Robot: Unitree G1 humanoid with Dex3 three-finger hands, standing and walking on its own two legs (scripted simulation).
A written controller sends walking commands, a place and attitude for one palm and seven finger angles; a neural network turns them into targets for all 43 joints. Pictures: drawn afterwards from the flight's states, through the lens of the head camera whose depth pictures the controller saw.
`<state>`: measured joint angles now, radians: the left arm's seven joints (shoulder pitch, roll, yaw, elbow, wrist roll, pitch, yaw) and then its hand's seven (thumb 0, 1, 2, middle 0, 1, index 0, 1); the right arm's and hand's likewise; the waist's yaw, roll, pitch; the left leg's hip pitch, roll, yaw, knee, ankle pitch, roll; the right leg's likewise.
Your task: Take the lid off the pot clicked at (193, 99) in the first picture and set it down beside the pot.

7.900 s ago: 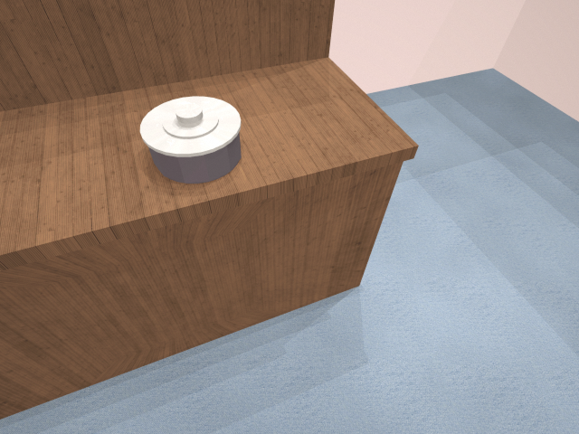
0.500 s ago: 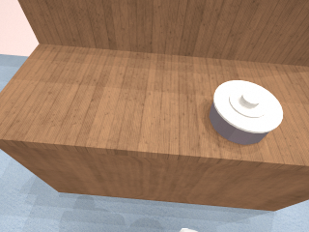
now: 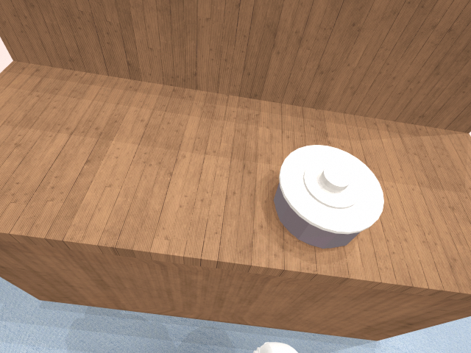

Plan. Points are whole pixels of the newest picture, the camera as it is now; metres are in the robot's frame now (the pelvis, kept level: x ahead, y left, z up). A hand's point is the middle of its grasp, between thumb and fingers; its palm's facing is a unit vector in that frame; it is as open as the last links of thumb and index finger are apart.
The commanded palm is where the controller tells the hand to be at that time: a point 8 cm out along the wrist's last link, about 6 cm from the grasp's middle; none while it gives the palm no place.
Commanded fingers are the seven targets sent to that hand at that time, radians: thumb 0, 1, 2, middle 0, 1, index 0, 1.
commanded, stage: shuffle to correct the standing spot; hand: left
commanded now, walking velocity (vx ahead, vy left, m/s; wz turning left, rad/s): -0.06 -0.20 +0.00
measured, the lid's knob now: (336, 177) +0.43 -0.15 +0.06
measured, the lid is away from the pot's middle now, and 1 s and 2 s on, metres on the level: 0.00 0.00 0.00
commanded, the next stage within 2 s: come to a stop and stand still in 1.50 s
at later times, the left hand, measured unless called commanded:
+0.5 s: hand out of the picture +0.03 +0.06 -0.19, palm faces +0.01 -0.98 -0.18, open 7.4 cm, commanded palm none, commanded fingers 0.00 0.90 0.90 -0.20 -0.30 -0.20 -0.30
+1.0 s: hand out of the picture -0.12 -0.04 -0.18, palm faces +0.03 -0.97 -0.24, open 7.4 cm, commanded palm none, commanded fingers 0.00 0.90 0.90 -0.20 -0.30 -0.20 -0.30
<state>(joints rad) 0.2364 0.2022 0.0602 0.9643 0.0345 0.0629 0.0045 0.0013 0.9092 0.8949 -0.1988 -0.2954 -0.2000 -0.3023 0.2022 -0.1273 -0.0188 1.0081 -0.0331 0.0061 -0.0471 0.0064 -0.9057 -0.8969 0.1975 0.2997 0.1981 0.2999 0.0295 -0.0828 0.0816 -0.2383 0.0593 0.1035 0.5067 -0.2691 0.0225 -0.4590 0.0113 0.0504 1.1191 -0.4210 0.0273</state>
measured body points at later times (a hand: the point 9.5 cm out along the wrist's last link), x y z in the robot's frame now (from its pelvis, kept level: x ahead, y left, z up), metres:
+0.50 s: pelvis -0.02 -0.13 -0.01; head +0.00 -0.09 +0.44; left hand +0.03 +0.11 -0.18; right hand +0.03 -0.37 -0.15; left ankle -0.04 -0.06 -0.74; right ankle -0.02 -0.20 -0.74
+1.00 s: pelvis -0.10 -0.23 -0.01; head -0.09 -0.24 +0.44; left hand -0.12 +0.01 -0.16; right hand -0.08 -0.49 -0.16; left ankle -0.08 -0.10 -0.71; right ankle -0.14 -0.35 -0.74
